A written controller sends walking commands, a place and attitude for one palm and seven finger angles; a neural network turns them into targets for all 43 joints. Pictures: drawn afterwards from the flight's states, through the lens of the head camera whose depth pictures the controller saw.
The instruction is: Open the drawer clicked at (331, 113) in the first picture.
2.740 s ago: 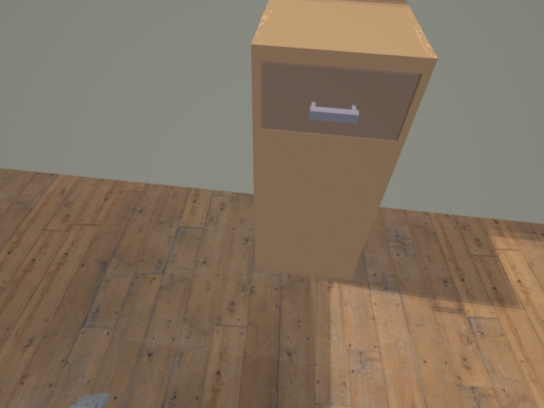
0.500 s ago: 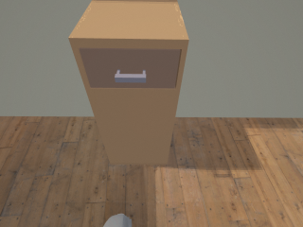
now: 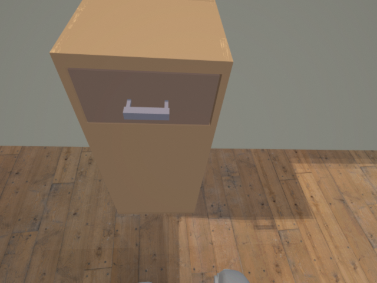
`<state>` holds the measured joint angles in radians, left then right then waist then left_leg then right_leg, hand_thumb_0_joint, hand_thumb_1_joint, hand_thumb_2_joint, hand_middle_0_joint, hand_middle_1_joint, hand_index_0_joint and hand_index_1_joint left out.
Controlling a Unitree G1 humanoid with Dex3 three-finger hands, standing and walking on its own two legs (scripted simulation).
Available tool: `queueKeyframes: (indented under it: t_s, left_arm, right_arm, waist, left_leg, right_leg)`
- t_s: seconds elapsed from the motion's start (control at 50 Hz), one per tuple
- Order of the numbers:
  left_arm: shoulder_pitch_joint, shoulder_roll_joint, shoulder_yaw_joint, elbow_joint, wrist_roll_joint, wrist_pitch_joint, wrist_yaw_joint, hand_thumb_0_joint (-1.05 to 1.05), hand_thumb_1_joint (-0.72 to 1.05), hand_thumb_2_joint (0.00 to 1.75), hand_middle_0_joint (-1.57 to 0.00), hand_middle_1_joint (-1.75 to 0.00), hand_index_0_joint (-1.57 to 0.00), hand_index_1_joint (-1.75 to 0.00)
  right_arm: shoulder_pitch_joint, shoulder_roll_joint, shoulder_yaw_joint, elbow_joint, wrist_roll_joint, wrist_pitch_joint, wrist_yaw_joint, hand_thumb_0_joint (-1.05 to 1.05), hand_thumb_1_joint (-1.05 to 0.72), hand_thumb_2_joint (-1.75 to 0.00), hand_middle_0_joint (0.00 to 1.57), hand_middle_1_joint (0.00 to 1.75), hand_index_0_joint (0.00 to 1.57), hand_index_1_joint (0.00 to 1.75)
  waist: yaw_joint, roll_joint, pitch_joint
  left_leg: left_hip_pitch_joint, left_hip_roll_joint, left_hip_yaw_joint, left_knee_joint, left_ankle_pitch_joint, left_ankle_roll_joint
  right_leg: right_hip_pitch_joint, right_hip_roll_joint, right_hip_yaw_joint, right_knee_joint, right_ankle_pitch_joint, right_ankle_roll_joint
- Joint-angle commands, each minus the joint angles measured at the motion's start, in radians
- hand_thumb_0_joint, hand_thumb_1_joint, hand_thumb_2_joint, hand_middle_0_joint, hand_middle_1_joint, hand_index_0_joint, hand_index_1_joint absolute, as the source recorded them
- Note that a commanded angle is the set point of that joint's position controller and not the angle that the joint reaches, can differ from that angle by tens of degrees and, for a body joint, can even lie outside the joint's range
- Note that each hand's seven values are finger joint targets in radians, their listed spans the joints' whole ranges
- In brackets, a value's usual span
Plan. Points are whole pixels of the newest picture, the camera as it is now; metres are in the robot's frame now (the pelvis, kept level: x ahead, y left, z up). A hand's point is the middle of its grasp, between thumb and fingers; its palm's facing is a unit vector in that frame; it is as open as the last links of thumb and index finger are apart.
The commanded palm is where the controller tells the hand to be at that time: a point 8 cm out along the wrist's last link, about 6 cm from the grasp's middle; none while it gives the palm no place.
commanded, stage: come to a stop and stand still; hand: left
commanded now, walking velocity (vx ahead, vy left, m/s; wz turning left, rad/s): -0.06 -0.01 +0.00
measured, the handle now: (147, 108) +0.51 +0.15 +0.05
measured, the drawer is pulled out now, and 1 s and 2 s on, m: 0.00 0.00 0.00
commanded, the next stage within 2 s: look again from close up in 1.08 s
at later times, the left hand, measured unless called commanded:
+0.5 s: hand out of the picture +0.00 +0.09 -0.17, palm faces +0.06 -0.97 -0.22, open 7.3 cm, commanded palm none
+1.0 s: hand out of the picture -0.10 +0.07 -0.17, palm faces +0.07 -0.99 -0.14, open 7.4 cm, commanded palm none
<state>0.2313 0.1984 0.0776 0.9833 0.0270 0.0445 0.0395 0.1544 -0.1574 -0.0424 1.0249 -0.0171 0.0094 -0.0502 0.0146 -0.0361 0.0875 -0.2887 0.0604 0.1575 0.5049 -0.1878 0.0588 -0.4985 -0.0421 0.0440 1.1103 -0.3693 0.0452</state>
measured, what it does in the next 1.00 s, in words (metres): steps on the spot: right foot, then left foot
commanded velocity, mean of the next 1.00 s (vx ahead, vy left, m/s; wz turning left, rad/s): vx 0.00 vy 0.00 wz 0.00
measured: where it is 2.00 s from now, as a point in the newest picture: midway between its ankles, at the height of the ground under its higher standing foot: outside the picture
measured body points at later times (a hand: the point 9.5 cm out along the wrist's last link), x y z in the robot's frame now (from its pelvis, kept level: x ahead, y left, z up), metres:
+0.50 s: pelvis -0.03 -0.09 +0.00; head -0.02 -0.09 +0.45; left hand +0.00 +0.15 -0.15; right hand -0.03 -0.31 -0.17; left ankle -0.07 +0.04 -0.73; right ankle -0.02 -0.17 -0.74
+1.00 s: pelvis -0.05 -0.08 +0.01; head -0.05 -0.07 +0.46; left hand -0.10 +0.12 -0.16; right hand -0.08 -0.28 -0.16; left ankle -0.08 +0.04 -0.74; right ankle -0.02 -0.17 -0.74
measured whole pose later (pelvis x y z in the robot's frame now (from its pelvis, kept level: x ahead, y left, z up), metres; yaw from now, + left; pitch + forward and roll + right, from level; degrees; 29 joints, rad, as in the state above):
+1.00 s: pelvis -0.05 -0.08 +0.01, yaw +0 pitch -1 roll +0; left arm 0.35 0.11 0.01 1.16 0.01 0.01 0.03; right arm 0.33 -0.11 0.00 1.15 -0.02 0.01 -0.04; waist 0.02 -0.01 0.01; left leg -0.14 0.03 0.07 0.40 -0.25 0.00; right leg -0.22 0.01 -0.09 0.38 -0.15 -0.04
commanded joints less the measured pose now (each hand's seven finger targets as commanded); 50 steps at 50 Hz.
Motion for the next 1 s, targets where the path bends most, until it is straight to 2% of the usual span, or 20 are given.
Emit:
queueKeyframes:
  t_s: [0.0,0.08,0.12,0.14,0.16,0.18,0.2,0.24,0.3,0.34,0.38,0.42,0.46,0.5,0.54,0.56,0.6,0.72,0.8,0.98]
  left_arm:
    - [0.138,0.008,0.007,-0.001,-0.004,0.022,-0.007,0.0,0.9,0.9,-0.2,-0.3,-0.2,-0.3]
    - [0.065,0.01,-0.011,-0.033,-0.004,0.002,-0.011,0.0,0.9,0.9,-0.2,-0.3,-0.2,-0.3]
    - [0.108,0.024,-0.01,-0.019,-0.007,-0.012,-0.01,0.0,0.9,0.9,-0.2,-0.3,-0.2,-0.3]
    - [0.134,0.045,-0.01,-0.008,-0.002,-0.021,-0.008,0.0,0.9,0.9,-0.2,-0.3,-0.2,-0.3]
    - [0.123,0.093,-0.009,-0.012,0.006,-0.036,-0.004,0.0,0.9,0.9,-0.2,-0.3,-0.2,-0.3]
    - [0.074,0.176,-0.003,-0.029,0.01,-0.044,0.0,0.0,0.9,0.9,-0.2,-0.3,-0.2,-0.3]
    - [0.066,0.176,-0.011,-0.039,0.003,-0.038,-0.001,0.0,0.9,0.9,-0.2,-0.3,-0.2,-0.3]
    - [-0.004,0.127,-0.012,-0.039,0.004,-0.041,0.004,0.0,0.9,0.9,-0.2,-0.3,-0.2,-0.3]
    - [-0.01,0.082,-0.025,-0.034,-0.003,-0.047,-0.001,0.0,0.9,0.9,-0.2,-0.3,-0.2,-0.3]
    - [0.029,0.079,-0.023,-0.017,-0.005,-0.049,0.001,0.0,0.9,0.9,-0.2,-0.3,-0.2,-0.3]
    - [0.073,0.085,-0.019,0.001,-0.004,-0.05,0.001,0.0,0.9,0.9,-0.2,-0.3,-0.2,-0.3]
    - [0.095,0.084,-0.02,0.022,-0.007,-0.052,0.002,0.0,0.9,0.9,-0.2,-0.3,-0.2,-0.3]
    - [0.076,0.077,-0.023,0.035,-0.017,-0.051,0.001,0.0,0.9,0.9,-0.2,-0.3,-0.2,-0.3]
    - [0.087,0.031,-0.034,0.045,-0.028,-0.053,-0.004,0.0,0.9,0.9,-0.2,-0.3,-0.2,-0.3]
    - [0.097,0.016,-0.038,0.064,-0.024,-0.055,-0.006,0.0,0.9,0.9,-0.2,-0.3,-0.2,-0.3]
    - [0.079,0.029,-0.038,0.083,-0.023,-0.05,-0.006,0.0,0.9,0.9,-0.2,-0.3,-0.2,-0.3]
    - [0.088,0.036,-0.041,0.101,-0.022,-0.05,-0.008,0.0,0.9,0.9,-0.2,-0.3,-0.2,-0.3]
    - [0.116,0.022,-0.054,0.139,-0.017,-0.046,-0.01,0.0,0.9,0.9,-0.2,-0.3,-0.2,-0.3]
    - [0.133,0.013,-0.055,0.142,-0.016,-0.048,-0.008,0.0,0.9,0.9,-0.2,-0.3,-0.2,-0.3]
    - [0.162,-0.006,-0.056,0.147,-0.017,-0.055,-0.005,0.0,0.9,0.9,-0.2,-0.3,-0.2,-0.3]
  right_arm:
    - [0.012,-0.144,-0.037,-0.062,-0.009,-0.004,0.007,0.0,-0.9,-0.9,0.2,0.3,0.2,0.3]
    - [0.062,-0.171,-0.054,-0.046,-0.016,0.007,0.016,0.0,-0.9,-0.9,0.2,0.3,0.2,0.3]
    - [0.068,-0.178,-0.056,-0.045,-0.011,0.011,0.021,0.0,-0.9,-0.9,0.2,0.3,0.2,0.3]
    - [0.081,-0.161,-0.054,-0.042,-0.004,0.013,0.026,0.0,-0.9,-0.9,0.2,0.3,0.2,0.3]
    - [0.115,-0.104,-0.045,-0.042,0.005,0.016,0.03,0.0,-0.9,-0.9,0.2,0.3,0.2,0.3]
    - [0.11,-0.03,-0.028,-0.069,0.008,0.024,0.034,0.0,-0.9,-0.9,0.2,0.3,0.2,0.3]
    - [0.061,-0.061,-0.032,-0.084,0.004,0.035,0.032,0.0,-0.9,-0.9,0.2,0.3,0.2,0.3]
    - [0.075,-0.053,-0.031,-0.062,0.0,0.045,0.033,0.0,-0.9,-0.9,0.2,0.3,0.2,0.3]
    - [0.126,-0.058,-0.029,-0.01,0.0,0.033,0.035,0.0,-0.9,-0.9,0.2,0.3,0.2,0.3]
    - [0.122,-0.049,-0.024,0.003,0.003,0.027,0.032,0.0,-0.9,-0.9,0.2,0.3,0.2,0.3]
    - [0.1,-0.038,-0.015,-0.001,0.003,0.02,0.028,0.0,-0.9,-0.9,0.2,0.3,0.2,0.3]
    - [0.115,-0.03,-0.005,0.013,0.004,0.013,0.021,0.0,-0.9,-0.9,0.2,0.3,0.2,0.3]
    - [0.193,-0.021,0.003,0.054,0.008,0.003,0.015,0.0,-0.9,-0.9,0.2,0.3,0.2,0.3]
    - [0.195,-0.065,0.007,0.071,0.003,-0.016,0.007,0.0,-0.9,-0.9,0.2,0.3,0.2,0.3]
    - [0.165,-0.081,0.01,0.071,-0.001,-0.02,0.0,0.0,-0.9,-0.9,0.2,0.3,0.2,0.3]
    - [0.154,-0.063,0.015,0.088,0.0,-0.022,0.002,0.0,-0.9,-0.9,0.2,0.3,0.2,0.3]
    - [0.152,-0.055,0.022,0.09,0.002,-0.019,0.003,0.0,-0.9,-0.9,0.2,0.3,0.2,0.3]
    - [0.188,-0.046,0.029,0.102,0.001,-0.005,0.004,0.0,-0.9,-0.9,0.2,0.3,0.2,0.3]
    - [0.221,-0.042,0.029,0.106,-0.001,-0.002,0.006,0.0,-0.9,-0.9,0.2,0.3,0.2,0.3]
    - [0.251,-0.031,0.034,0.108,0.0,-0.018,0.004,0.0,-0.9,-0.9,0.2,0.3,0.2,0.3]
  waist:
    - [0.001,0.23,-0.114]
    - [-0.034,0.26,-0.131]
    - [-0.006,0.225,-0.138]
    - [0.002,0.154,-0.137]
    - [-0.01,-0.015,-0.122]
    - [-0.031,-0.253,-0.07]
    - [-0.001,-0.193,-0.071]
    - [-0.034,-0.231,-0.043]
    - [-0.044,-0.135,-0.02]
    - [-0.023,-0.106,-0.037]
    - [0.004,-0.098,-0.045]
    - [0.005,-0.077,-0.071]
    - [-0.025,-0.038,-0.108]
    - [-0.007,0.088,-0.111]
    - [0.01,0.083,-0.107]
    - [0.003,0.173,-0.102]
    - [0.009,0.155,-0.07]
    - [-0.004,0.037,0.062]
    - [-0.013,0.01,0.051]
    - [-0.008,0.052,0.0]
  left_leg:
    - [0.011,0.216,-0.142,-0.171,0.338,0.119]
    - [0.079,0.234,-0.204,-0.147,0.221,0.11]
    - [0.02,0.221,-0.205,-0.093,0.133,0.069]
    - [-0.021,0.173,-0.175,-0.043,0.071,0.03]
    - [-0.068,0.089,-0.107,0.098,-0.086,-0.035]
    - [-0.17,-0.014,-0.069,0.228,-0.315,-0.084]
    - [-0.111,-0.009,-0.138,0.322,-0.354,-0.07]
    - [-0.109,-0.004,-0.16,0.398,-0.28,-0.062]
    - [-0.114,-0.01,-0.14,0.431,-0.2,-0.07]
    - [-0.098,-0.007,-0.13,0.364,-0.214,-0.077]
    - [-0.084,-0.004,-0.124,0.262,-0.247,-0.077]
    - [-0.026,0.0,-0.124,0.111,-0.224,-0.076]
    - [0.115,-0.002,-0.134,-0.087,-0.073,-0.066]
    - [0.174,0.087,-0.228,-0.136,0.126,-0.026]
    - [0.122,0.108,-0.218,-0.124,0.125,-0.022]
    - [0.102,0.096,-0.212,-0.159,0.116,-0.026]
    - [0.055,0.085,-0.2,-0.191,0.028,-0.034]
    - [0.043,0.041,-0.174,-0.206,-0.119,-0.037]
    - [0.061,0.029,-0.164,-0.194,-0.131,-0.034]
    - [0.041,0.042,-0.179,-0.211,-0.111,-0.03]
  right_leg:
    - [0.093,0.002,-0.059,-0.062,0.001,0.012]
    - [0.155,0.003,-0.104,-0.337,-0.075,-0.005]
    - [0.279,0.004,-0.101,-0.531,0.032,-0.015]
    - [0.348,0.004,-0.104,-0.656,0.143,-0.013]
    - [0.351,-0.116,0.03,-0.792,0.208,-0.041]
    - [0.275,-0.298,0.235,-0.854,0.332,-0.11]
    - [0.169,-0.327,0.21,-0.859,0.32,-0.176]
    - [0.131,-0.245,0.159,-0.867,0.212,-0.179]
    - [0.183,-0.18,0.063,-0.83,0.294,-0.171]
    - [0.238,-0.188,0.058,-0.825,0.319,-0.182]
    - [0.29,-0.203,0.095,-0.819,0.344,-0.201]
    - [0.326,-0.205,0.117,-0.797,0.379,-0.209]
    - [0.3,-0.169,0.091,-0.764,0.328,-0.164]
    - [0.269,-0.073,0.023,-0.737,0.309,-0.092]
    - [0.324,-0.055,0.002,-0.751,0.316,-0.067]
    - [0.355,-0.06,-0.018,-0.736,0.315,-0.068]
    - [0.391,-0.058,-0.016,-0.758,0.285,-0.067]
    - [0.282,-0.066,0.025,-0.853,0.081,-0.063]
    - [0.248,-0.066,0.037,-0.875,0.014,-0.06]
    - [0.296,-0.061,0.013,-0.822,0.123,-0.067]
